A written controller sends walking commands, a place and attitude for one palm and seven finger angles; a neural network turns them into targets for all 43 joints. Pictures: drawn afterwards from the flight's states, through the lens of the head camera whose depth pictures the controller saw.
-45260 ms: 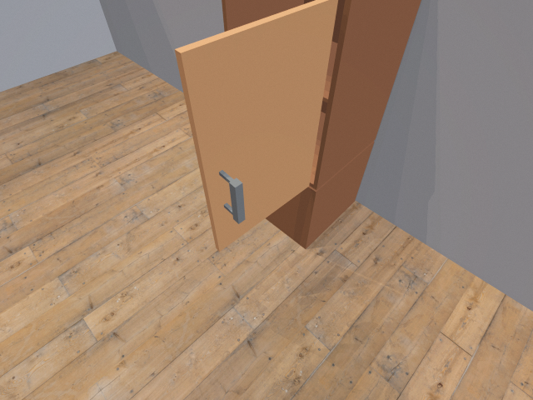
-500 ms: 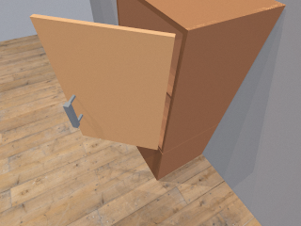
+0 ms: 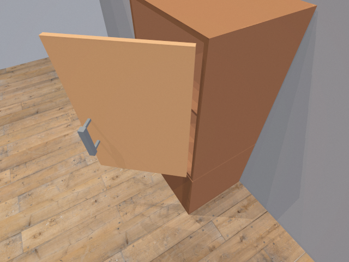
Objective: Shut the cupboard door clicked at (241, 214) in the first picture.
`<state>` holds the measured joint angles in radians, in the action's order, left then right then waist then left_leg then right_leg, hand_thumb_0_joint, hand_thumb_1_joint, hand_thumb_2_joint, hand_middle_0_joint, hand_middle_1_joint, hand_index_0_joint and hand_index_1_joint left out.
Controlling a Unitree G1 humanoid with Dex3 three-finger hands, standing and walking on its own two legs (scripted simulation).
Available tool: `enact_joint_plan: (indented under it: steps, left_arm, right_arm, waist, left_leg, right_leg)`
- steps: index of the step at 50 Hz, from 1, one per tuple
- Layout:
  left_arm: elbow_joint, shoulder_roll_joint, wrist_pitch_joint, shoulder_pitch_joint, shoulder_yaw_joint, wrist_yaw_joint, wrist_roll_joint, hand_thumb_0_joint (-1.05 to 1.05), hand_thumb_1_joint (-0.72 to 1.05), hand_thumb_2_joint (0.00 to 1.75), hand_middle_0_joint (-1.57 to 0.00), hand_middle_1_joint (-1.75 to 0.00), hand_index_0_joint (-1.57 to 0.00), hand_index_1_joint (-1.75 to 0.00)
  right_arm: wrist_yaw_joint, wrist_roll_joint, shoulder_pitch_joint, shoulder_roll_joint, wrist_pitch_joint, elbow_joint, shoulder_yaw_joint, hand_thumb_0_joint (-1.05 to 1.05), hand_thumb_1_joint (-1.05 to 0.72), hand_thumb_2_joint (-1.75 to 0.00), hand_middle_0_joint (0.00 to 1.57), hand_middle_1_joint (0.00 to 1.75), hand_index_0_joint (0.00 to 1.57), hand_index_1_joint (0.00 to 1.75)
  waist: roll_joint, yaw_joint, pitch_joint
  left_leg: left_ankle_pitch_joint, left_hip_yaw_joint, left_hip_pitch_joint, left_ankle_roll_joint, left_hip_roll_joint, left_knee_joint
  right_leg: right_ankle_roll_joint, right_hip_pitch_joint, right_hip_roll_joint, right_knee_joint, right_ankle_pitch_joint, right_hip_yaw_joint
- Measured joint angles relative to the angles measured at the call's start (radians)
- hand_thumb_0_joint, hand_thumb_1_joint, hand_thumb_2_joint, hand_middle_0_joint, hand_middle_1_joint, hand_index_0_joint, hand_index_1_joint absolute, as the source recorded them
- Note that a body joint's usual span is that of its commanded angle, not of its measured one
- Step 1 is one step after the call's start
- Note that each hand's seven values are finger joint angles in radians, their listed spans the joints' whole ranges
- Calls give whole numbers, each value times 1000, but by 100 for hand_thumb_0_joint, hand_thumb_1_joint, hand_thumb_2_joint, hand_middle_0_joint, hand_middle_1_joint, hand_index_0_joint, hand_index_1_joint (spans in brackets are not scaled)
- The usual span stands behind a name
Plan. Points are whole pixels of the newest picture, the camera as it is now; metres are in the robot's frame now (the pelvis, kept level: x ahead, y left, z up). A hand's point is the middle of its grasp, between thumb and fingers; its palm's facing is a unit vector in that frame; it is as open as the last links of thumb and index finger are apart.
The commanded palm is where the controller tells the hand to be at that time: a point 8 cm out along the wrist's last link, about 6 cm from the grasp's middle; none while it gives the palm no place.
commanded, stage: look again from close up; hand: left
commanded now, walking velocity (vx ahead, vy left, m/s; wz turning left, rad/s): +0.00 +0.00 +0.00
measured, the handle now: (90, 137) +0.53 +0.34 -0.11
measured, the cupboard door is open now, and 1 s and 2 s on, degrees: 48 48 48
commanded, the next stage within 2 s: shuffle to correct the standing spot in 0.28 s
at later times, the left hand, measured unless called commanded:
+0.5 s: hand out of the picture +0.01 +0.19 -0.17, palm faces +0.01 -0.98 -0.18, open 7.4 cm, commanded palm none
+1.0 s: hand out of the picture +0.06 +0.24 -0.18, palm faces -0.02 -0.97 -0.23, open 7.4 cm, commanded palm none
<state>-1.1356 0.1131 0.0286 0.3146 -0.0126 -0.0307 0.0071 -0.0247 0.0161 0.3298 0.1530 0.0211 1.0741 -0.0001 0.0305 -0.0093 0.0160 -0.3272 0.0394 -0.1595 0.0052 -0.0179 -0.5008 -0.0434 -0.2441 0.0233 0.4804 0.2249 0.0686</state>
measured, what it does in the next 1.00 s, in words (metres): shifts its weight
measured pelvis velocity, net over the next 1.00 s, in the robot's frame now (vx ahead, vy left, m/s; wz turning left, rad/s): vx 0.02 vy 0.06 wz -0.09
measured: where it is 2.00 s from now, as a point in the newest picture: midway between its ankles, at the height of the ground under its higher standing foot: outside the picture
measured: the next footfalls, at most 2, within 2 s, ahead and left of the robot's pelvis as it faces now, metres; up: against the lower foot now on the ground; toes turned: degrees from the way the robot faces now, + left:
right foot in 1.46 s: +0.00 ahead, +0.02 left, +0.00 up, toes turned -16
left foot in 1.74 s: +0.07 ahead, +0.36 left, +0.00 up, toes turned -3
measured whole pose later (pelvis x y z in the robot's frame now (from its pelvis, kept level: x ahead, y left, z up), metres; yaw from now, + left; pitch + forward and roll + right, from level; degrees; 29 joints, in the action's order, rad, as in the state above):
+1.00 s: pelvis +0.02 +0.06 -0.01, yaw -5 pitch -1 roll +1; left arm -1.01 0.17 -0.02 0.27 0.03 -0.05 0.02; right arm -0.02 0.02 0.32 0.15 -0.01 1.02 -0.02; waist -0.01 0.02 0.05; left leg -0.41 0.17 -0.15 0.10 0.06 -0.56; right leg 0.01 -0.33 -0.04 0.65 0.32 -0.07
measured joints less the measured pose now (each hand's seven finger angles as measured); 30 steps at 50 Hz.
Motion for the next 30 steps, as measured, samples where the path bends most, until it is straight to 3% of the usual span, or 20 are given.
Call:
enact_joint_plan:
  steps: [12, 30]
  left_arm:
    - [37, 38, -3, -28, 2, 2, -5, 1, 91, 90, -20, -30, -20, -30]
    - [39, 36, -13, -26, 7, 2, 1, 1, 91, 90, -20, -30, -20, -30]
  right_arm:
    - [4, -1, 2, -18, 11, 16, 24, 1, -92, -90, 20, 30, 19, 30]
    - [1, -1, -37, 17, -1, 28, 8, 0, -91, -90, 20, 30, 19, 30]
  waist:
    - [-15, 12, -3]
    - [-38, 28, 18]
  left_leg:
    - [25, 21, 25, 23, 35, 49]
    - [5, 50, 37, 32, 36, 46]
  right_leg:
    - [22, -5, -32, 10, -1, -25]
    - [31, -6, -28, 16, 10, -54]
